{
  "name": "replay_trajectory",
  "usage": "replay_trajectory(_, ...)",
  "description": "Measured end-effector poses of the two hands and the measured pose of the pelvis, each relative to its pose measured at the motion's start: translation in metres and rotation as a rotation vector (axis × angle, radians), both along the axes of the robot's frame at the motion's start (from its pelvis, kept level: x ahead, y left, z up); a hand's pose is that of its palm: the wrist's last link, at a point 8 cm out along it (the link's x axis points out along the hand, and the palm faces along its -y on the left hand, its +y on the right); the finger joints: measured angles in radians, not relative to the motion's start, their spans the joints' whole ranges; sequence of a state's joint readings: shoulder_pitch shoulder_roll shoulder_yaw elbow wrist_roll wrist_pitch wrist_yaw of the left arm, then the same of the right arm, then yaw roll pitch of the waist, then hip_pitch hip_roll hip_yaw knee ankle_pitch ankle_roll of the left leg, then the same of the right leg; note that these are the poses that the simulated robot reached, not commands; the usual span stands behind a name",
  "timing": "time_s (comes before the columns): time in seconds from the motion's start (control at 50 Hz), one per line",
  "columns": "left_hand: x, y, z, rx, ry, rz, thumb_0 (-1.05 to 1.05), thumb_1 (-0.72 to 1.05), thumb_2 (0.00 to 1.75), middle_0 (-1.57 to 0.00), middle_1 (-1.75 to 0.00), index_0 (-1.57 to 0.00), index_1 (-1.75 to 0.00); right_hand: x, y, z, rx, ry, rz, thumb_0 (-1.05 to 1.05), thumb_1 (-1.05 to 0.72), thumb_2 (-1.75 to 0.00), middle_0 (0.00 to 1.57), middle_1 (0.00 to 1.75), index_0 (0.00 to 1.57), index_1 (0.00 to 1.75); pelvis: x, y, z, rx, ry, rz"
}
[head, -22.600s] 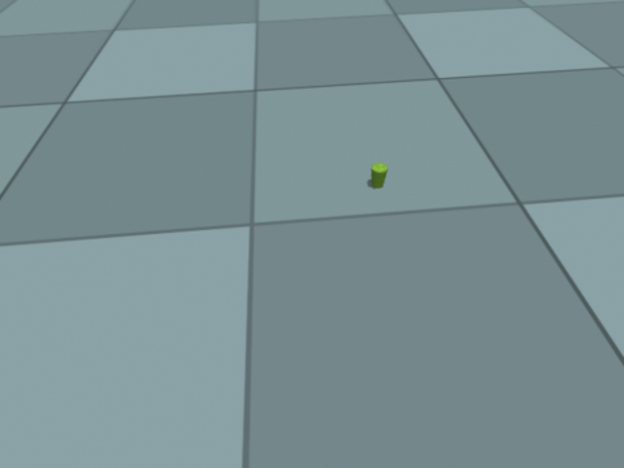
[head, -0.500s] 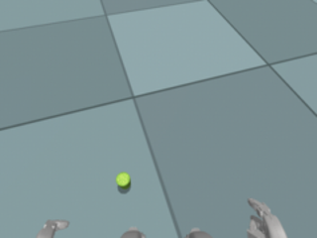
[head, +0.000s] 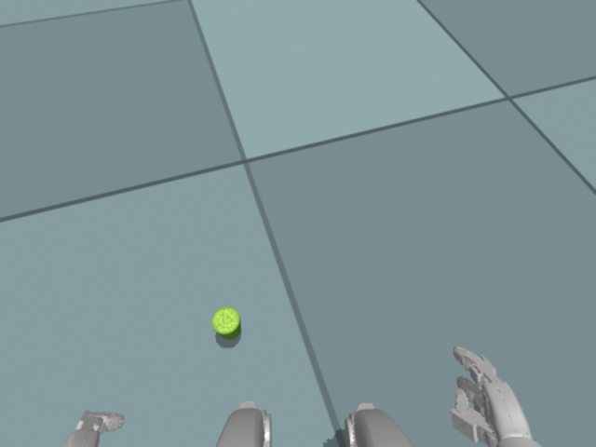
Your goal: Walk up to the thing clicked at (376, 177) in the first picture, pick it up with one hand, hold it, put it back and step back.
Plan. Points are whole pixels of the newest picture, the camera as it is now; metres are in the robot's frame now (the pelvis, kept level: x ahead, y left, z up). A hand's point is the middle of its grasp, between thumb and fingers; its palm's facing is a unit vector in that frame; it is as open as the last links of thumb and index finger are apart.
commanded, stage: rise first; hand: left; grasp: from above
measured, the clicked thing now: (228, 325) +0.46 +0.20 -0.62
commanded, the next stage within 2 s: none
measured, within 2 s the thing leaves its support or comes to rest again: neither
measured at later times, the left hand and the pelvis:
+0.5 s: hand (158, 398) +0.24 +0.27 -0.29, palm faces -0.42 -0.48 -0.77, open 13.9 cm; pelvis -0.05 -0.01 -0.15, yaw -1 degrees
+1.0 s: hand (182, 355) +0.34 +0.27 -0.41, palm faces -0.46 -0.12 -0.88, open 13.8 cm; pelvis -0.09 +0.00 -0.27, yaw -5 degrees
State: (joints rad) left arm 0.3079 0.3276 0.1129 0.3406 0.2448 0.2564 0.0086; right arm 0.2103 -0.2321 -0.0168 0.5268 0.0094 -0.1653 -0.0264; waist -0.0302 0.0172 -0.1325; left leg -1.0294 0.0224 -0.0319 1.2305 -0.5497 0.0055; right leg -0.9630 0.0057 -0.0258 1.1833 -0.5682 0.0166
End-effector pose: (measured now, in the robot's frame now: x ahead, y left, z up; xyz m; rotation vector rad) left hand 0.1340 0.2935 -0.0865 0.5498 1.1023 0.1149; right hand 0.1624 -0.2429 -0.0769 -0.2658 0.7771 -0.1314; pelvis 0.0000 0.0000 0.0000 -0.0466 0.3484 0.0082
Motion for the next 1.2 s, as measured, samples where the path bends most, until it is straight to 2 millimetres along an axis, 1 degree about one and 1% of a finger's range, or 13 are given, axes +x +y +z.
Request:
replay_trajectory(0.14,-0.005,0.001,-0.015,0.036,-0.011,-0.043,-0.01,-0.51,0.94,-0.07,-1.08,-0.08,-1.07,-0.005,0.0,-0.019,0.006,-0.009,0.015,0.01,-0.9,-0.9,0.2,0.3,0.2,0.3,-0.011,-0.002,-0.017,-0.001,0.023,0.002)
replay_trajectory(0.2,0.001,0.004,-0.031,0.069,-0.012,-0.1,-0.01,-0.52,0.94,-0.08,-1.07,-0.08,-1.07,-0.006,-0.002,-0.032,0.0,-0.019,0.031,0.01,-0.91,-0.9,0.2,0.3,0.2,0.3,-0.018,-0.003,-0.03,0.001,0.045,0.001)
replay_trajectory(0.26,0.016,0.008,-0.053,0.116,-0.024,-0.175,-0.01,-0.53,0.94,-0.08,-1.07,-0.09,-1.07,-0.008,-0.008,-0.051,-0.012,-0.02,0.047,0.01,-0.91,-0.9,0.21,0.3,0.2,0.3,-0.025,-0.005,-0.049,0.005,0.077,-0.001)
replay_trajectory(0.32,0.039,0.008,-0.078,0.165,-0.06,-0.276,-0.01,-0.53,0.94,-0.09,-1.07,-0.09,-1.07,-0.011,-0.016,-0.078,-0.026,-0.006,0.055,0.01,-0.91,-0.9,0.21,0.3,0.2,0.3,-0.033,-0.007,-0.072,0.008,0.114,-0.004)
replay_trajectory(0.38,0.066,0.002,-0.103,0.211,-0.112,-0.376,-0.01,-0.52,0.94,-0.09,-1.06,-0.1,-1.06,-0.017,-0.025,-0.11,-0.036,0.024,0.052,0.01,-0.91,-0.9,0.2,0.3,0.2,0.3,-0.039,-0.008,-0.099,0.009,0.153,-0.009)
replay_trajectory(0.48,0.108,-0.004,-0.143,0.317,-0.178,-0.503,-0.01,-0.5,0.95,-0.11,-1.06,-0.11,-1.06,-0.037,-0.037,-0.167,-0.035,0.105,0.025,0.01,-0.9,-0.9,0.2,0.3,0.2,0.3,-0.051,-0.011,-0.143,0.01,0.208,-0.022)
replay_trajectory(0.6,0.141,-0.01,-0.188,0.406,-0.196,-0.603,-0.01,-0.48,0.96,-0.11,-1.05,-0.11,-1.05,-0.078,-0.042,-0.231,-0.016,0.243,0.004,0.01,-0.88,-0.9,0.2,0.3,0.2,0.3,-0.067,-0.013,-0.188,0.005,0.245,-0.034)
replay_trajectory(0.7,0.162,-0.012,-0.217,0.459,-0.22,-0.688,-0.01,-0.46,0.97,-0.13,-1.01,-0.13,-1.02,-0.119,-0.041,-0.268,-0.01,0.353,-0.023,0.01,-0.87,-0.89,0.2,0.3,0.2,0.3,-0.079,-0.013,-0.22,-0.004,0.247,-0.044)
replay_trajectory(0.76,0.173,-0.013,-0.23,0.484,-0.236,-0.734,-0.01,-0.46,0.97,-0.14,-1.0,-0.13,-1.01,-0.142,-0.04,-0.281,-0.015,0.405,-0.043,0.01,-0.87,-0.89,0.2,0.3,0.2,0.3,-0.084,-0.012,-0.235,-0.012,0.244,-0.048)
replay_trajectory(0.82,0.184,-0.013,-0.241,0.509,-0.247,-0.779,-0.01,-0.46,0.98,-0.14,-0.99,-0.13,-1.0,-0.161,-0.04,-0.289,-0.024,0.446,-0.067,0.01,-0.87,-0.89,0.2,0.3,0.2,0.3,-0.088,-0.01,-0.247,-0.021,0.241,-0.052)
replay_trajectory(0.94,0.205,-0.018,-0.259,0.55,-0.265,-0.853,-0.01,-0.47,0.99,-0.13,-0.98,-0.13,-0.99,-0.189,-0.039,-0.297,-0.046,0.514,-0.107,0.01,-0.88,-0.89,0.2,0.3,0.2,0.3,-0.091,-0.006,-0.263,-0.038,0.24,-0.058)
replay_trajectory(1.06,0.222,-0.025,-0.279,0.575,-0.276,-0.916,-0.01,-0.48,0.98,-0.15,-0.95,-0.14,-0.96,-0.203,-0.039,-0.303,-0.064,0.567,-0.118,0.0,-0.89,-0.9,0.2,0.3,0.2,0.3,-0.09,-0.003,-0.277,-0.049,0.245,-0.061)
replay_trajectory(1.2,0.237,-0.029,-0.3,0.61,-0.288,-0.968,0.0,-0.48,0.98,-0.15,-0.93,-0.14,-0.95,-0.207,-0.037,-0.316,-0.069,0.608,-0.107,0.0,-0.91,-0.9,0.2,0.3,0.2,0.3,-0.089,-0.001,-0.293,-0.057,0.249,-0.065)
